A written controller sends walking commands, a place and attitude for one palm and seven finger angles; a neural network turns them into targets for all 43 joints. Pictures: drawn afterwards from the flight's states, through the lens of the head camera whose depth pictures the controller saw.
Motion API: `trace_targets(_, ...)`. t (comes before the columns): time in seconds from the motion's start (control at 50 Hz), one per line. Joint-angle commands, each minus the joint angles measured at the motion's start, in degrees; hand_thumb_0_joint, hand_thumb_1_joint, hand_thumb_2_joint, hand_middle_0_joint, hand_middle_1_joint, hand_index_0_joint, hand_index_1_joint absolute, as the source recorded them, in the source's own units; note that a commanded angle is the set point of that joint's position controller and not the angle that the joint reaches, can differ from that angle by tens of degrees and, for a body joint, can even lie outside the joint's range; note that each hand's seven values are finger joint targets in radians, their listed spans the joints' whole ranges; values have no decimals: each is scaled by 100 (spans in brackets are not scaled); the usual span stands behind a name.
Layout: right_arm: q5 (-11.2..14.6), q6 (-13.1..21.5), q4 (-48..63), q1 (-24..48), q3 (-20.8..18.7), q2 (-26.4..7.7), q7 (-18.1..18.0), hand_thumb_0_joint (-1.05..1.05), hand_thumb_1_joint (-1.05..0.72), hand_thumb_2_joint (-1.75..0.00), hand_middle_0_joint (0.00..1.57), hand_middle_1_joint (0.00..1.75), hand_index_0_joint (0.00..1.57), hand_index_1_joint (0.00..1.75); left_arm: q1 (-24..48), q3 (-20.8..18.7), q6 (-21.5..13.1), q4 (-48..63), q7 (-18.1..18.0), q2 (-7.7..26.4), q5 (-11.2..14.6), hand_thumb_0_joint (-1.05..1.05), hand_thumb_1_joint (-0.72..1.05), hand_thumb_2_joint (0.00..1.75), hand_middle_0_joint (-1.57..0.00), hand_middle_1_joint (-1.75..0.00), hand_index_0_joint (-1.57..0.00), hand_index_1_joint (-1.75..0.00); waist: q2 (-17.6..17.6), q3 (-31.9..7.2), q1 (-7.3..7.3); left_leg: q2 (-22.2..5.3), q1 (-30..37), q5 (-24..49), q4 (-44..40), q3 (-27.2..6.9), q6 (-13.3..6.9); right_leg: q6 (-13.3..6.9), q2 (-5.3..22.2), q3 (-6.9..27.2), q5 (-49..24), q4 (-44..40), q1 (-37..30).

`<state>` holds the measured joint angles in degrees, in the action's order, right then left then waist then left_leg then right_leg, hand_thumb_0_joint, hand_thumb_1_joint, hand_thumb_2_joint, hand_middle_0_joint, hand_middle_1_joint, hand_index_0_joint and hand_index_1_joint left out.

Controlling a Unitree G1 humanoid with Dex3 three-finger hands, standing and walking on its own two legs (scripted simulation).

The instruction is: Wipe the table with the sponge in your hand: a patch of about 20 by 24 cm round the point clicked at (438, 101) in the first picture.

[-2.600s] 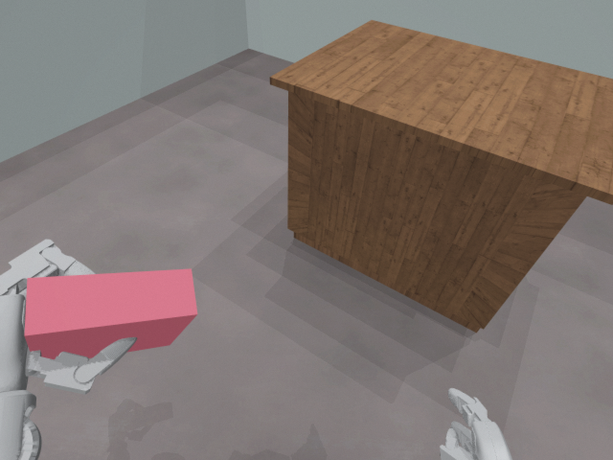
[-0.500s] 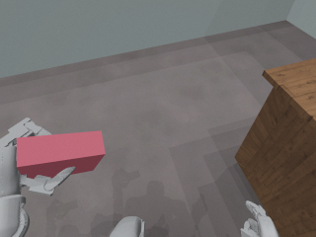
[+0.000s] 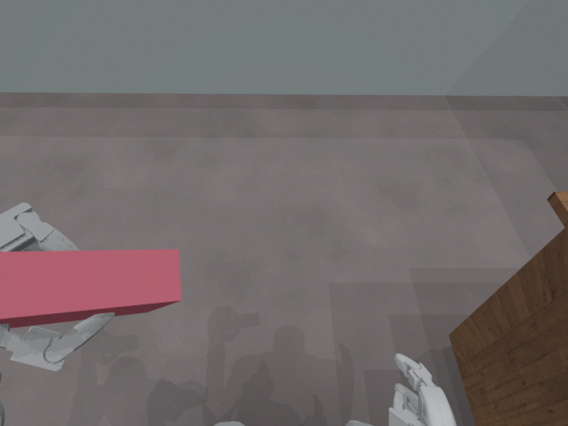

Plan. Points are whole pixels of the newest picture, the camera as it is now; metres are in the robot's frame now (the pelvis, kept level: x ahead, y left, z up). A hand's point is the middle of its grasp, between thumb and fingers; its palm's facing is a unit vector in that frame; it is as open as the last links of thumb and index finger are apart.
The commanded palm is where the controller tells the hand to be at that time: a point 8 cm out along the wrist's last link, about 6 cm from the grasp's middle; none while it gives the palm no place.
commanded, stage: walk to a spot facing it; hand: left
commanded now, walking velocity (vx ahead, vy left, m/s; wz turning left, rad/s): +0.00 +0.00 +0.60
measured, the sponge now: (115, 287) +0.22 +0.19 +0.17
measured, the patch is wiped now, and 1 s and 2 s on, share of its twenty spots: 0.00 0.00 0.00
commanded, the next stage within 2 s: none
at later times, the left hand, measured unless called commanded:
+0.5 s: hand out of the picture +0.05 +0.24 +0.20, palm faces +0.65 -0.64 -0.40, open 9.0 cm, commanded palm -0.02 +0.27 +0.18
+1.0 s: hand out of the picture -0.10 +0.21 +0.17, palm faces +0.78 -0.41 -0.47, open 9.0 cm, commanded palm -0.16 +0.22 +0.18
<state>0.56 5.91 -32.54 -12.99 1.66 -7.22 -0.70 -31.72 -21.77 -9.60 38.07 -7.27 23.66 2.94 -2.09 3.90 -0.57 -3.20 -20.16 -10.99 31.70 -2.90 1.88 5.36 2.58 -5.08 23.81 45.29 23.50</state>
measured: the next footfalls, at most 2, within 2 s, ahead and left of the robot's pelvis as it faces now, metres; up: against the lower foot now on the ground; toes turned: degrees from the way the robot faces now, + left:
right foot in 0.06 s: +0.07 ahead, -0.13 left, +0.00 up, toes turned -4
left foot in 0.48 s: -0.11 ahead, +0.10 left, +0.00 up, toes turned +23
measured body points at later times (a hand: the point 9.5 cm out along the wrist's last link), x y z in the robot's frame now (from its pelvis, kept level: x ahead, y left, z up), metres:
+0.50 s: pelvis -0.08 -0.04 -0.01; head -0.07 -0.03 +0.44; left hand +0.01 +0.27 +0.22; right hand +0.17 -0.26 -0.07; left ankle -0.15 +0.08 -0.74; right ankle +0.03 -0.13 -0.73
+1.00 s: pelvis -0.12 -0.10 +0.01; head -0.09 -0.12 +0.46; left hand -0.14 +0.22 +0.20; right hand +0.15 -0.20 -0.10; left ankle -0.19 +0.03 -0.61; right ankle -0.06 -0.17 -0.73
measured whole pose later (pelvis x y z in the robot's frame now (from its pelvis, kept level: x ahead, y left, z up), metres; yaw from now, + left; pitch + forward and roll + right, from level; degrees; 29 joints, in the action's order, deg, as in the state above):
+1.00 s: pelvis -0.12 -0.10 +0.01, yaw +37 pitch -2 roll +3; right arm -0.8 2.7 -38.8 -11.9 -0.8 -13.8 -2.9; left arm -27.6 -18.4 -9.0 24.7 -6.6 19.2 0.9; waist -1.4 2.4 -1.0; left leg -2.7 -34.5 -17.9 72.8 2.1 2.7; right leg -1.9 6.8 -13.1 15.4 28.8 11.4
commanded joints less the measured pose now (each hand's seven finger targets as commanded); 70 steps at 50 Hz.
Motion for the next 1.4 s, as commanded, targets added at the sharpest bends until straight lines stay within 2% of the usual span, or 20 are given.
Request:
trace_targets(0.0, 44, 283, 660, 447, -419, -1019, -209, 0, -90, -90, 20, 30, 20, 30, 579, -631, -215, 355, -141, 584, 62, 0, 10, 130, -120, -160, -120, -160, -902, -946, -41, -898, -266, 478, -592, -765, -767, 32, -210, -111, -410, -1370, -1490)
trace_targets(0.02, 62, 255, 640, 450, -397, -949, -219, 0, -90, -90, 20, 30, 20, 30, 774, -603, -175, 131, -136, 578, 2, 0, 10, 130, -120, -160, -120, -160, -297, -922, -69, -582, -436, -289, -8, -522, -552, -96, 158, 119, -879, -2248, -1709)
trace_targets(0.06, 37, 234, 682, 614, -403, -923, -314, 0, -90, -90, 20, 30, 20, 30, 1175, -748, 47, -302, -237, 1070, -23, 0, 10, 130, -120, -160, -120, -160, 2254, -631, -58, 494, -1388, -2243, 3252, 196, 31, -1061, 2506, 2893, -1156, -3397, -1071)
trace_targets(0.08, -23, 225, 557, 597, -411, -1027, -340, 0, -90, -90, 20, 30, 20, 30, 1428, -527, 112, -507, -253, 810, -4, 0, 10, 130, -120, -160, -120, -160, 1578, -682, -58, 341, -1189, -1973, 4040, -137, 42, -1161, 2551, 2361, -1006, -3411, -756)
trace_targets(0.18, -26, -3, 466, 1044, -300, -912, -414, 0, -90, -90, 20, 30, 20, 30, 1444, -252, -153, -188, -151, 731, -112, 0, 10, 130, -120, -160, -120, -160, 1031, -490, 39, 69, -1127, -1047, 4057, 374, 255, -916, 1699, 184, -1314, -3020, -933)
trace_targets(0.34, -171, 33, 806, 729, -436, -979, -520, 0, -90, -90, 20, 30, 20, 30, 621, -848, -328, 681, -434, 965, -48, 0, 10, 130, -120, -160, -120, -160, 1066, -1241, -245, -39, -318, -1759, 1180, 839, -13, -1246, 2064, 378, -1800, -2731, -1859)
trace_targets(0.42, -135, -70, 866, 386, -443, -1014, -467, 0, -90, -90, 20, 30, 20, 30, 555, -677, -314, 555, -418, 658, 28, 0, 10, 130, -120, -160, -120, -160, 783, -1499, 72, 176, 418, -911, -407, 930, -86, -842, 1844, -6, -2055, -1711, -1771)
trace_targets(0.44, -117, -82, 879, 310, -482, -1091, -464, 0, -90, -90, 20, 30, 20, 30, 658, -607, -342, 631, -391, 641, 64, 0, 10, 130, -120, -160, -120, -160, 416, -1528, 178, 67, 846, -416, -860, 730, -185, -624, 1628, -203, -1987, -963, -1428)
trace_targets(0.48, -90, 64, 942, 340, -515, -1301, -422, 0, -90, -90, 20, 30, 20, 30, 715, -443, -549, 967, -292, 670, 58, 0, 10, 130, -120, -160, -120, -160, -1849, -979, 139, -1866, 1726, 3502, -1254, -1872, -1080, -31, 374, -443, 842, 1079, 962)
trace_targets(0.5, -81, 138, 792, 219, -525, -1232, -310, 0, -90, -90, 20, 30, 20, 30, 642, -519, -608, 769, -196, 707, -103, 0, 10, 130, -120, -160, -120, -160, -1508, -909, 90, -2075, 1929, 4211, -1048, -2129, -1385, -149, 286, -16, 1292, 1824, 1535)
trace_targets(0.6, 13, 362, 574, 476, -553, -1205, -154, 0, -90, -90, 20, 30, 20, 30, 1123, -251, -618, 1013, -92, 540, -183, 0, 10, 130, -120, -160, -120, -160, -1573, -492, 64, -937, 439, 801, -1278, -760, -1092, -39, 193, -88, -26, 1245, 489)
trace_targets(0.74, -38, 217, 536, 658, -337, -1018, -233, 0, -90, -90, 20, 30, 20, 30, 1044, -388, -304, 32, -111, 514, -97, 0, 10, 130, -120, -160, -120, -160, -1055, -550, -103, -701, -678, -2106, -1085, -1225, -1005, -155, -332, -350, 358, -1353, -1631)
trace_targets(0.76, -22, 176, 517, 668, -314, -940, -241, 0, -90, -90, 20, 30, 20, 30, 1082, -410, -259, -112, -100, 560, -142, 0, 10, 130, -120, -160, -120, -160, -454, -556, -181, -376, -1362, -2416, -205, -866, -789, -339, 37, 31, 296, -2130, -2289)
trace_targets(0.8, -7, 130, 525, 803, -346, -859, -265, 0, -90, -90, 20, 30, 20, 30, 1253, -542, -134, -320, -112, 1006, -111, 0, 10, 130, -120, -160, -120, -160, 2305, -368, -168, 485, -2686, -2275, 3645, 201, -130, -1282, 2657, 3434, 1612, -3677, -2108)
trace_targets(0.92, -112, -27, 416, 966, -368, -1019, -288, 0, -90, -90, 20, 30, 20, 30, 1181, -463, -370, -24, -71, 895, -140, 0, 10, 130, -120, -160, -120, -160, 976, -165, 4, -104, -2019, -621, 4430, 372, 131, -967, 1812, 608, -220, -3392, -1193)
trace_targets(1.14, -124, 86, 816, 557, -508, -998, -341, 0, -90, -90, 20, 30, 20, 30, 929, -577, -328, 674, -470, 739, -44, 0, 10, 130, -120, -160, -120, -160, 1333, -814, -220, -72, -556, -1219, 609, 1279, -191, -1315, 2030, 208, -397, -2780, -2030)
trace_targets(1.2, -73, 40, 859, 250, -538, -1082, -420, 0, -90, -90, 20, 30, 20, 30, 1019, -369, -323, 778, -494, 530, -3, 0, 10, 130, -120, -160, -120, -160, 265, -1147, 106, 164, 1156, -738, -621, 1346, -341, -862, 1395, -431, -597, -872, -1308)
trace_targets(1.24, -54, 69, 932, 355, -560, -1257, -367, 0, -90, -90, 20, 30, 20, 30, 1122, -283, -585, 1121, -483, 483, -87, 0, 10, 130, -120, -160, -120, -160, -2546, -1098, 184, -1878, 2863, 1311, -1331, -2146, -1411, -308, 137, -616, 1311, 2162, 1468)
trace_targets(1.26, -70, 128, 875, 385, -482, -1137, -281, 0, -90, -90, 20, 30, 20, 30, 1319, -486, -701, 1070, -487, 865, -267, 0, 10, 130, -120, -160, -120, -160, -1805, -906, 192, -2163, 2853, 2137, -1438, -2588, -1717, -467, 212, -20, 1251, 2897, 2027)
trace_targets(1.38, 47, 283, 599, 495, -478, -987, -175, 0, -90, -90, 20, 30, 20, 30, 831, -488, -721, 1286, -255, 724, -174, 0, 10, 130, -120, -160, -120, -160, -1392, -663, -8, -1175, 1209, 578, -1455, -196, -1204, -287, 493, -108, -244, 1350, 1131)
